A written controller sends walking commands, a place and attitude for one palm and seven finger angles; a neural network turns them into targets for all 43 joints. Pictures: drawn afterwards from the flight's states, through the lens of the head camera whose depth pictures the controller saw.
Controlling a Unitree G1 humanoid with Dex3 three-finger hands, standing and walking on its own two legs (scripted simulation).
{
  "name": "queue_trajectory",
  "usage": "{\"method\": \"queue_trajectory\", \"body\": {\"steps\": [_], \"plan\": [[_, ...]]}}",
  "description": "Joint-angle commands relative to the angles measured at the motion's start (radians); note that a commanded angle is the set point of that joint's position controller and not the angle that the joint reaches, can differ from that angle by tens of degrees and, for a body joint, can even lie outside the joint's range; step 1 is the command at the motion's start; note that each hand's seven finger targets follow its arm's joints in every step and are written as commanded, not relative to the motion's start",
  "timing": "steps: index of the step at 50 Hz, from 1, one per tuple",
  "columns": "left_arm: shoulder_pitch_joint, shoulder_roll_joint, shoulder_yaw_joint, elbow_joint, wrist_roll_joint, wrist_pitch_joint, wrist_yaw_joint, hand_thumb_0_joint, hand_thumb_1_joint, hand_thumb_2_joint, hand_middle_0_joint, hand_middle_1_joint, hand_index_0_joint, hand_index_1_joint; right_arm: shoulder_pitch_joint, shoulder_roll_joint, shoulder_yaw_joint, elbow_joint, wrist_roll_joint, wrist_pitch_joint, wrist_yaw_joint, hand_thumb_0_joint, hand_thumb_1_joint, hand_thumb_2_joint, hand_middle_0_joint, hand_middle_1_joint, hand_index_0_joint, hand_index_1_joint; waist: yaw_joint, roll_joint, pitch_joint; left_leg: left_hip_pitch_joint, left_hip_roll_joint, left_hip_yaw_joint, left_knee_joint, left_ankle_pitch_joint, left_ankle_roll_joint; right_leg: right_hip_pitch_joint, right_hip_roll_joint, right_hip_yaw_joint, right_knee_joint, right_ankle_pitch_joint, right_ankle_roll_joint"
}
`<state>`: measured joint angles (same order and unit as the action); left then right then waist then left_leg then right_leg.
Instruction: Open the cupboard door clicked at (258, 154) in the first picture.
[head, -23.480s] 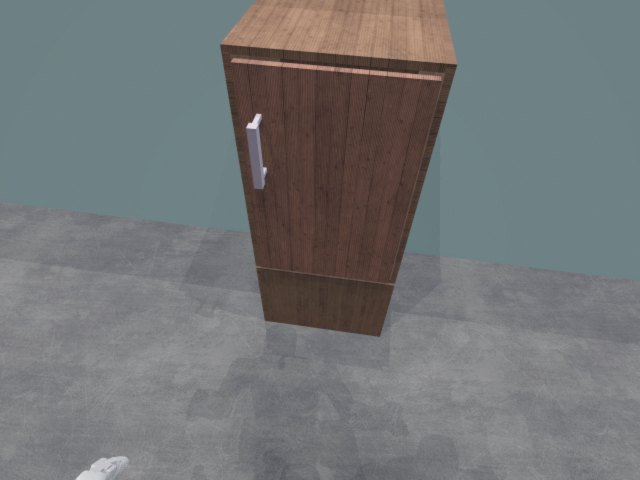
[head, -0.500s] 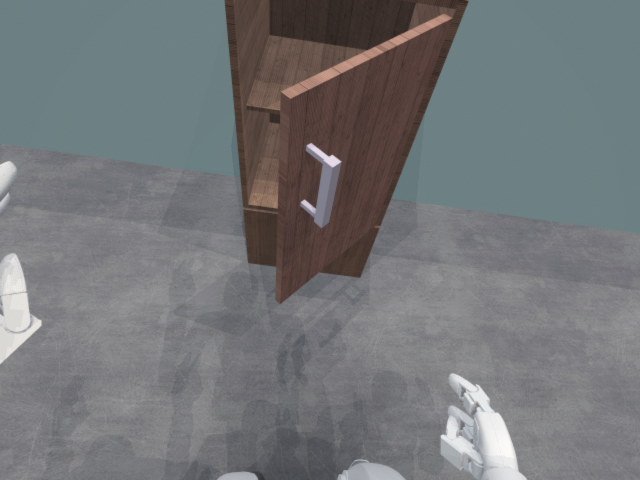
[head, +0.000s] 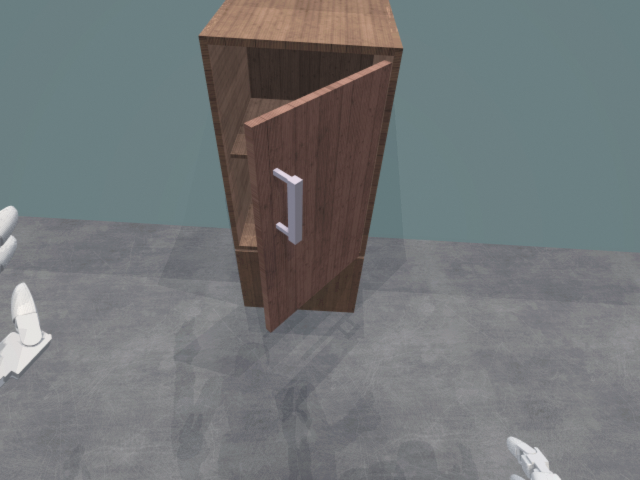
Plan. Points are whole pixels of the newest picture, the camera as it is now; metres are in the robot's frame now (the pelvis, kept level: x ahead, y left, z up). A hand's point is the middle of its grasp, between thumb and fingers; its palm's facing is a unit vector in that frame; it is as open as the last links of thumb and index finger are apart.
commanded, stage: stop stepping back and stand still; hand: left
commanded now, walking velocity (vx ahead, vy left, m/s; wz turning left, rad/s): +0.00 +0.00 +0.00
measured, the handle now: (287, 207) +0.58 +0.08 +0.00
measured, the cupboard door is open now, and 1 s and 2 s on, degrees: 50 50 50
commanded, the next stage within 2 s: let the arm hang, fingers relaxed in 0.06 s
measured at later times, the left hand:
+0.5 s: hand out of the picture -0.02 +0.20 -0.18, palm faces +0.06 -0.98 -0.17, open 7.1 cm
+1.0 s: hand out of the picture -0.06 +0.23 -0.16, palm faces +0.06 -0.97 -0.25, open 7.4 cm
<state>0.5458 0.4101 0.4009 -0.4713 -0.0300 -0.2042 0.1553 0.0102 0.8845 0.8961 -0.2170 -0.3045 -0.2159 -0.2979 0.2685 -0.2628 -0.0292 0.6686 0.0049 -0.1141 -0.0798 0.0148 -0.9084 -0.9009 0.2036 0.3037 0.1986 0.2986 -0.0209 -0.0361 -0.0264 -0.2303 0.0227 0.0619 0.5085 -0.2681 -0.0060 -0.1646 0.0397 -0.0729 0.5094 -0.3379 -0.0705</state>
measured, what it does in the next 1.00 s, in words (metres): shifts its weight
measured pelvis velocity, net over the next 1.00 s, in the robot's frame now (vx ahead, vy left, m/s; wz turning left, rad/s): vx -0.05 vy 0.03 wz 0.04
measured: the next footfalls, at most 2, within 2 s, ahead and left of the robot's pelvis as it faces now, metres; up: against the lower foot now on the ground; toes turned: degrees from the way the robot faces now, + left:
none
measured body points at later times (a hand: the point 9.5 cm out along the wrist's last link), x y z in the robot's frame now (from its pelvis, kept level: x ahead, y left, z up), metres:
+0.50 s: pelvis -0.04 +0.02 +0.00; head -0.03 +0.04 +0.45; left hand -0.02 +0.25 -0.16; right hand +0.02 -0.21 -0.14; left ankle +0.00 +0.12 -0.73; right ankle -0.04 -0.07 -0.73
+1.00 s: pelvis -0.05 +0.03 +0.01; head -0.04 +0.02 +0.46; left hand -0.06 +0.28 -0.14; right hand -0.03 -0.19 -0.16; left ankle +0.00 +0.12 -0.73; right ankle -0.04 -0.07 -0.73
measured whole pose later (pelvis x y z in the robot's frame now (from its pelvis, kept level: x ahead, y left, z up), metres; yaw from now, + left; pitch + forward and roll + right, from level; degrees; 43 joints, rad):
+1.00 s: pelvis -0.05 +0.03 +0.01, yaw +2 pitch -1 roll +0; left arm 0.27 0.20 0.02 1.14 0.02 0.00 0.02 0.00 0.91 0.90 -0.20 -0.30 -0.20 -0.29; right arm 0.24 -0.17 -0.01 1.12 -0.02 0.02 -0.02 0.00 -0.91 -0.90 0.20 0.30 0.20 0.30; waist -0.01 0.03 0.04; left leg -0.24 -0.03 0.05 0.39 -0.13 0.05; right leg -0.18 -0.01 -0.09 0.43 -0.22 -0.03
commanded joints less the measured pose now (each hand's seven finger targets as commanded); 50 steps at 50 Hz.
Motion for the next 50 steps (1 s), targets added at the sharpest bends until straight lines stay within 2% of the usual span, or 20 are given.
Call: {"method": "queue_trajectory", "body": {"steps": [1,3,7,8,9,10,12,13,15,16,17,19,22,25,28,30,31,36,45,50], "plan": [[-0.023,0.200,0.142,-0.202,-0.003,-0.074,0.017,0.000,0.900,0.900,-0.200,-0.300,-0.200,-0.300,-0.114,-0.075,-0.016,-0.180,-0.003,-0.060,0.002,0.000,-0.900,-0.900,0.200,0.300,0.200,0.300,0.012,0.103,-0.061,0.026,0.052,-0.056,-0.031,0.362,0.042,0.040,-0.143,0.153,-0.058,0.518,0.058],[-0.011,0.182,0.128,-0.173,-0.007,-0.069,0.013,0.000,0.900,0.900,-0.200,-0.300,-0.200,-0.300,-0.111,-0.077,-0.016,-0.184,0.001,-0.061,0.005,0.000,-0.900,-0.900,0.200,0.300,0.200,0.300,0.013,0.061,-0.059,0.034,0.058,-0.069,-0.039,0.340,0.038,0.023,-0.131,0.152,-0.078,0.459,0.058],[0.017,0.174,0.127,-0.151,-0.014,-0.062,0.007,0.000,0.900,0.900,-0.200,-0.300,-0.200,-0.300,-0.126,-0.078,-0.014,-0.192,0.000,-0.057,0.007,0.000,-0.900,-0.900,0.200,0.300,0.200,0.300,0.015,0.055,-0.040,0.041,0.064,-0.092,-0.069,0.264,0.038,-0.022,-0.115,0.158,-0.127,0.317,0.057],[-0.118,0.023,-0.284,0.604,0.085,0.101,-0.131,0.000,0.900,0.900,-0.200,-0.300,-0.200,-0.300,-0.174,-0.246,-0.059,0.044,-0.004,-0.074,0.088,0.000,-0.900,-0.900,0.200,0.300,0.200,0.300,-0.017,0.084,0.023,-0.062,0.105,-0.125,0.046,0.355,0.056,-0.130,-0.171,0.065,0.053,0.379,0.035],[-0.113,-0.035,-0.271,0.633,0.068,0.179,-0.151,0.000,0.900,0.900,-0.200,-0.300,-0.200,-0.300,-0.097,-0.178,-0.056,0.040,-0.004,-0.001,0.088,0.000,-0.900,-0.900,0.200,0.300,0.200,0.300,0.004,0.094,-0.041,-0.053,0.108,-0.139,-0.004,0.333,0.060,-0.116,-0.139,0.088,0.059,0.272,0.036],[-0.108,-0.064,-0.282,0.633,0.065,0.203,-0.155,0.000,0.900,0.900,-0.200,-0.300,-0.200,-0.300,-0.100,-0.159,-0.041,0.026,-0.006,0.022,0.084,0.000,-0.900,-0.900,0.200,0.300,0.200,0.300,0.007,0.115,-0.015,-0.092,0.134,-0.166,-0.043,0.250,0.075,-0.137,-0.114,0.064,0.081,0.120,0.051],[-0.164,-0.056,-0.297,0.720,0.065,0.201,-0.156,0.000,0.900,0.900,-0.200,-0.300,-0.200,-0.300,-0.116,-0.151,-0.018,0.031,-0.020,0.044,0.080,0.000,-0.900,-0.900,0.200,0.300,0.200,0.300,0.025,0.026,-0.032,-0.177,0.163,-0.256,-0.086,0.170,0.122,-0.088,-0.090,0.066,0.105,0.008,0.052],[-0.185,-0.042,-0.302,0.774,0.067,0.200,-0.157,0.000,0.900,0.900,-0.200,-0.300,-0.200,-0.300,-0.131,-0.154,-0.012,0.038,-0.026,0.051,0.079,0.000,-0.900,-0.900,0.200,0.300,0.200,0.300,0.034,-0.051,-0.029,-0.194,0.150,-0.257,-0.086,0.130,0.117,-0.053,-0.096,0.080,0.063,0.030,0.048],[-0.248,-0.006,-0.305,0.892,0.073,0.190,-0.156,0.000,0.900,0.900,-0.200,-0.300,-0.200,-0.300,-0.137,-0.147,-0.010,0.070,-0.028,0.063,0.078,0.000,-0.900,-0.900,0.200,0.300,0.200,0.300,0.028,-0.228,-0.033,-0.131,0.065,-0.183,-0.015,0.100,0.073,-0.065,-0.165,0.159,-0.080,0.081,0.017],[-0.286,0.010,-0.311,0.950,0.069,0.190,-0.152,0.000,0.900,0.900,-0.200,-0.300,-0.200,-0.300,-0.129,-0.136,-0.008,0.090,-0.027,0.077,0.080,0.000,-0.900,-0.900,0.200,0.300,0.200,0.300,0.012,-0.246,-0.002,-0.074,0.023,-0.137,0.036,0.079,0.055,-0.139,-0.213,0.189,-0.139,0.050,-0.015],[-0.319,0.003,-0.322,1.004,0.063,0.194,-0.147,0.000,0.900,0.900,-0.200,-0.300,-0.200,-0.300,-0.115,-0.117,-0.007,0.118,-0.031,0.093,0.080,0.000,-0.900,-0.900,0.200,0.300,0.200,0.300,-0.002,-0.216,0.017,-0.023,0.004,-0.107,0.070,0.060,0.045,-0.192,-0.239,0.205,-0.173,0.026,-0.040],[-0.353,-0.025,-0.348,1.107,0.054,0.200,-0.140,0.000,0.900,0.900,-0.200,-0.300,-0.200,-0.300,-0.093,-0.081,0.007,0.167,-0.036,0.112,0.081,0.000,-0.900,-0.900,0.200,0.300,0.200,0.300,-0.019,-0.053,0.043,0.040,0.014,-0.099,0.029,0.109,0.036,-0.229,-0.219,0.184,-0.167,0.023,-0.033],[-0.290,-0.059,-0.367,1.258,0.044,0.204,-0.134,0.000,0.900,0.900,-0.200,-0.300,-0.200,-0.300,-0.092,-0.066,0.023,0.225,-0.035,0.113,0.074,0.000,-0.900,-0.900,0.200,0.300,0.200,0.300,0.012,0.184,0.046,-0.027,0.075,-0.186,-0.132,0.127,0.055,-0.093,-0.138,0.124,-0.116,0.052,0.022],[-0.220,-0.091,-0.359,1.386,0.041,0.201,-0.132,0.000,0.900,0.900,-0.200,-0.300,-0.200,-0.300,-0.075,-0.047,0.020,0.275,-0.033,0.114,0.061,0.000,-0.900,-0.900,0.200,0.300,0.200,0.300,0.028,0.261,0.021,-0.052,0.072,-0.187,-0.181,0.033,0.053,-0.005,-0.134,0.108,-0.135,0.074,0.016],[-0.204,-0.096,-0.367,1.470,0.040,0.199,-0.134,0.000,0.900,0.900,-0.200,-0.300,-0.200,-0.300,-0.033,-0.040,0.017,0.320,-0.026,0.119,0.055,0.000,-0.900,-0.900,0.200,0.300,0.200,0.300,0.022,0.193,0.008,-0.028,0.075,-0.190,-0.199,-0.019,0.053,0.005,-0.135,0.096,-0.165,0.062,0.012],[-0.201,-0.100,-0.371,1.509,0.040,0.198,-0.135,0.000,0.900,0.900,-0.200,-0.300,-0.200,-0.300,-0.009,-0.043,0.011,0.343,-0.025,0.122,0.052,0.000,-0.900,-0.900,0.200,0.300,0.200,0.300,0.017,0.151,0.042,-0.028,0.076,-0.193,-0.213,-0.065,0.053,-0.024,-0.134,0.092,-0.181,0.034,0.009],[-0.204,-0.097,-0.370,1.523,0.041,0.197,-0.134,0.000,0.900,0.900,-0.200,-0.300,-0.200,-0.300,0.006,-0.049,0.007,0.353,-0.023,0.123,0.051,0.000,-0.900,-0.900,0.200,0.300,0.200,0.300,0.015,0.096,0.059,-0.030,0.082,-0.198,-0.219,-0.069,0.055,-0.031,-0.131,0.086,-0.187,0.023,0.008],[-0.191,-0.104,-0.370,1.575,0.043,0.197,-0.131,0.000,0.900,0.900,-0.200,-0.300,-0.200,-0.300,0.034,-0.055,-0.001,0.390,-0.023,0.121,0.046,0.000,-0.900,-0.900,0.200,0.300,0.200,0.300,0.015,0.039,0.093,-0.025,0.088,-0.206,-0.240,-0.086,0.063,-0.060,-0.131,0.084,-0.190,-0.004,0.006],[-0.206,-0.103,-0.368,1.598,0.044,0.199,-0.127,0.000,0.900,0.900,-0.200,-0.300,-0.200,-0.300,0.031,-0.038,-0.004,0.424,-0.029,0.121,0.049,0.000,-0.900,-0.900,0.200,0.300,0.200,0.300,0.014,0.040,0.122,-0.029,0.083,-0.200,-0.254,-0.097,0.060,-0.093,-0.136,0.099,-0.194,-0.044,0.008],[-0.227,-0.104,-0.370,1.593,0.043,0.194,-0.126,0.000,0.900,0.900,-0.200,-0.300,-0.200,-0.300,0.021,-0.021,0.002,0.431,-0.029,0.118,0.052,0.000,-0.900,-0.900,0.200,0.300,0.200,0.300,0.012,0.033,0.121,-0.011,0.070,-0.174,-0.234,-0.022,0.053,-0.091,-0.145,0.106,-0.205,-0.014,0.010]]}}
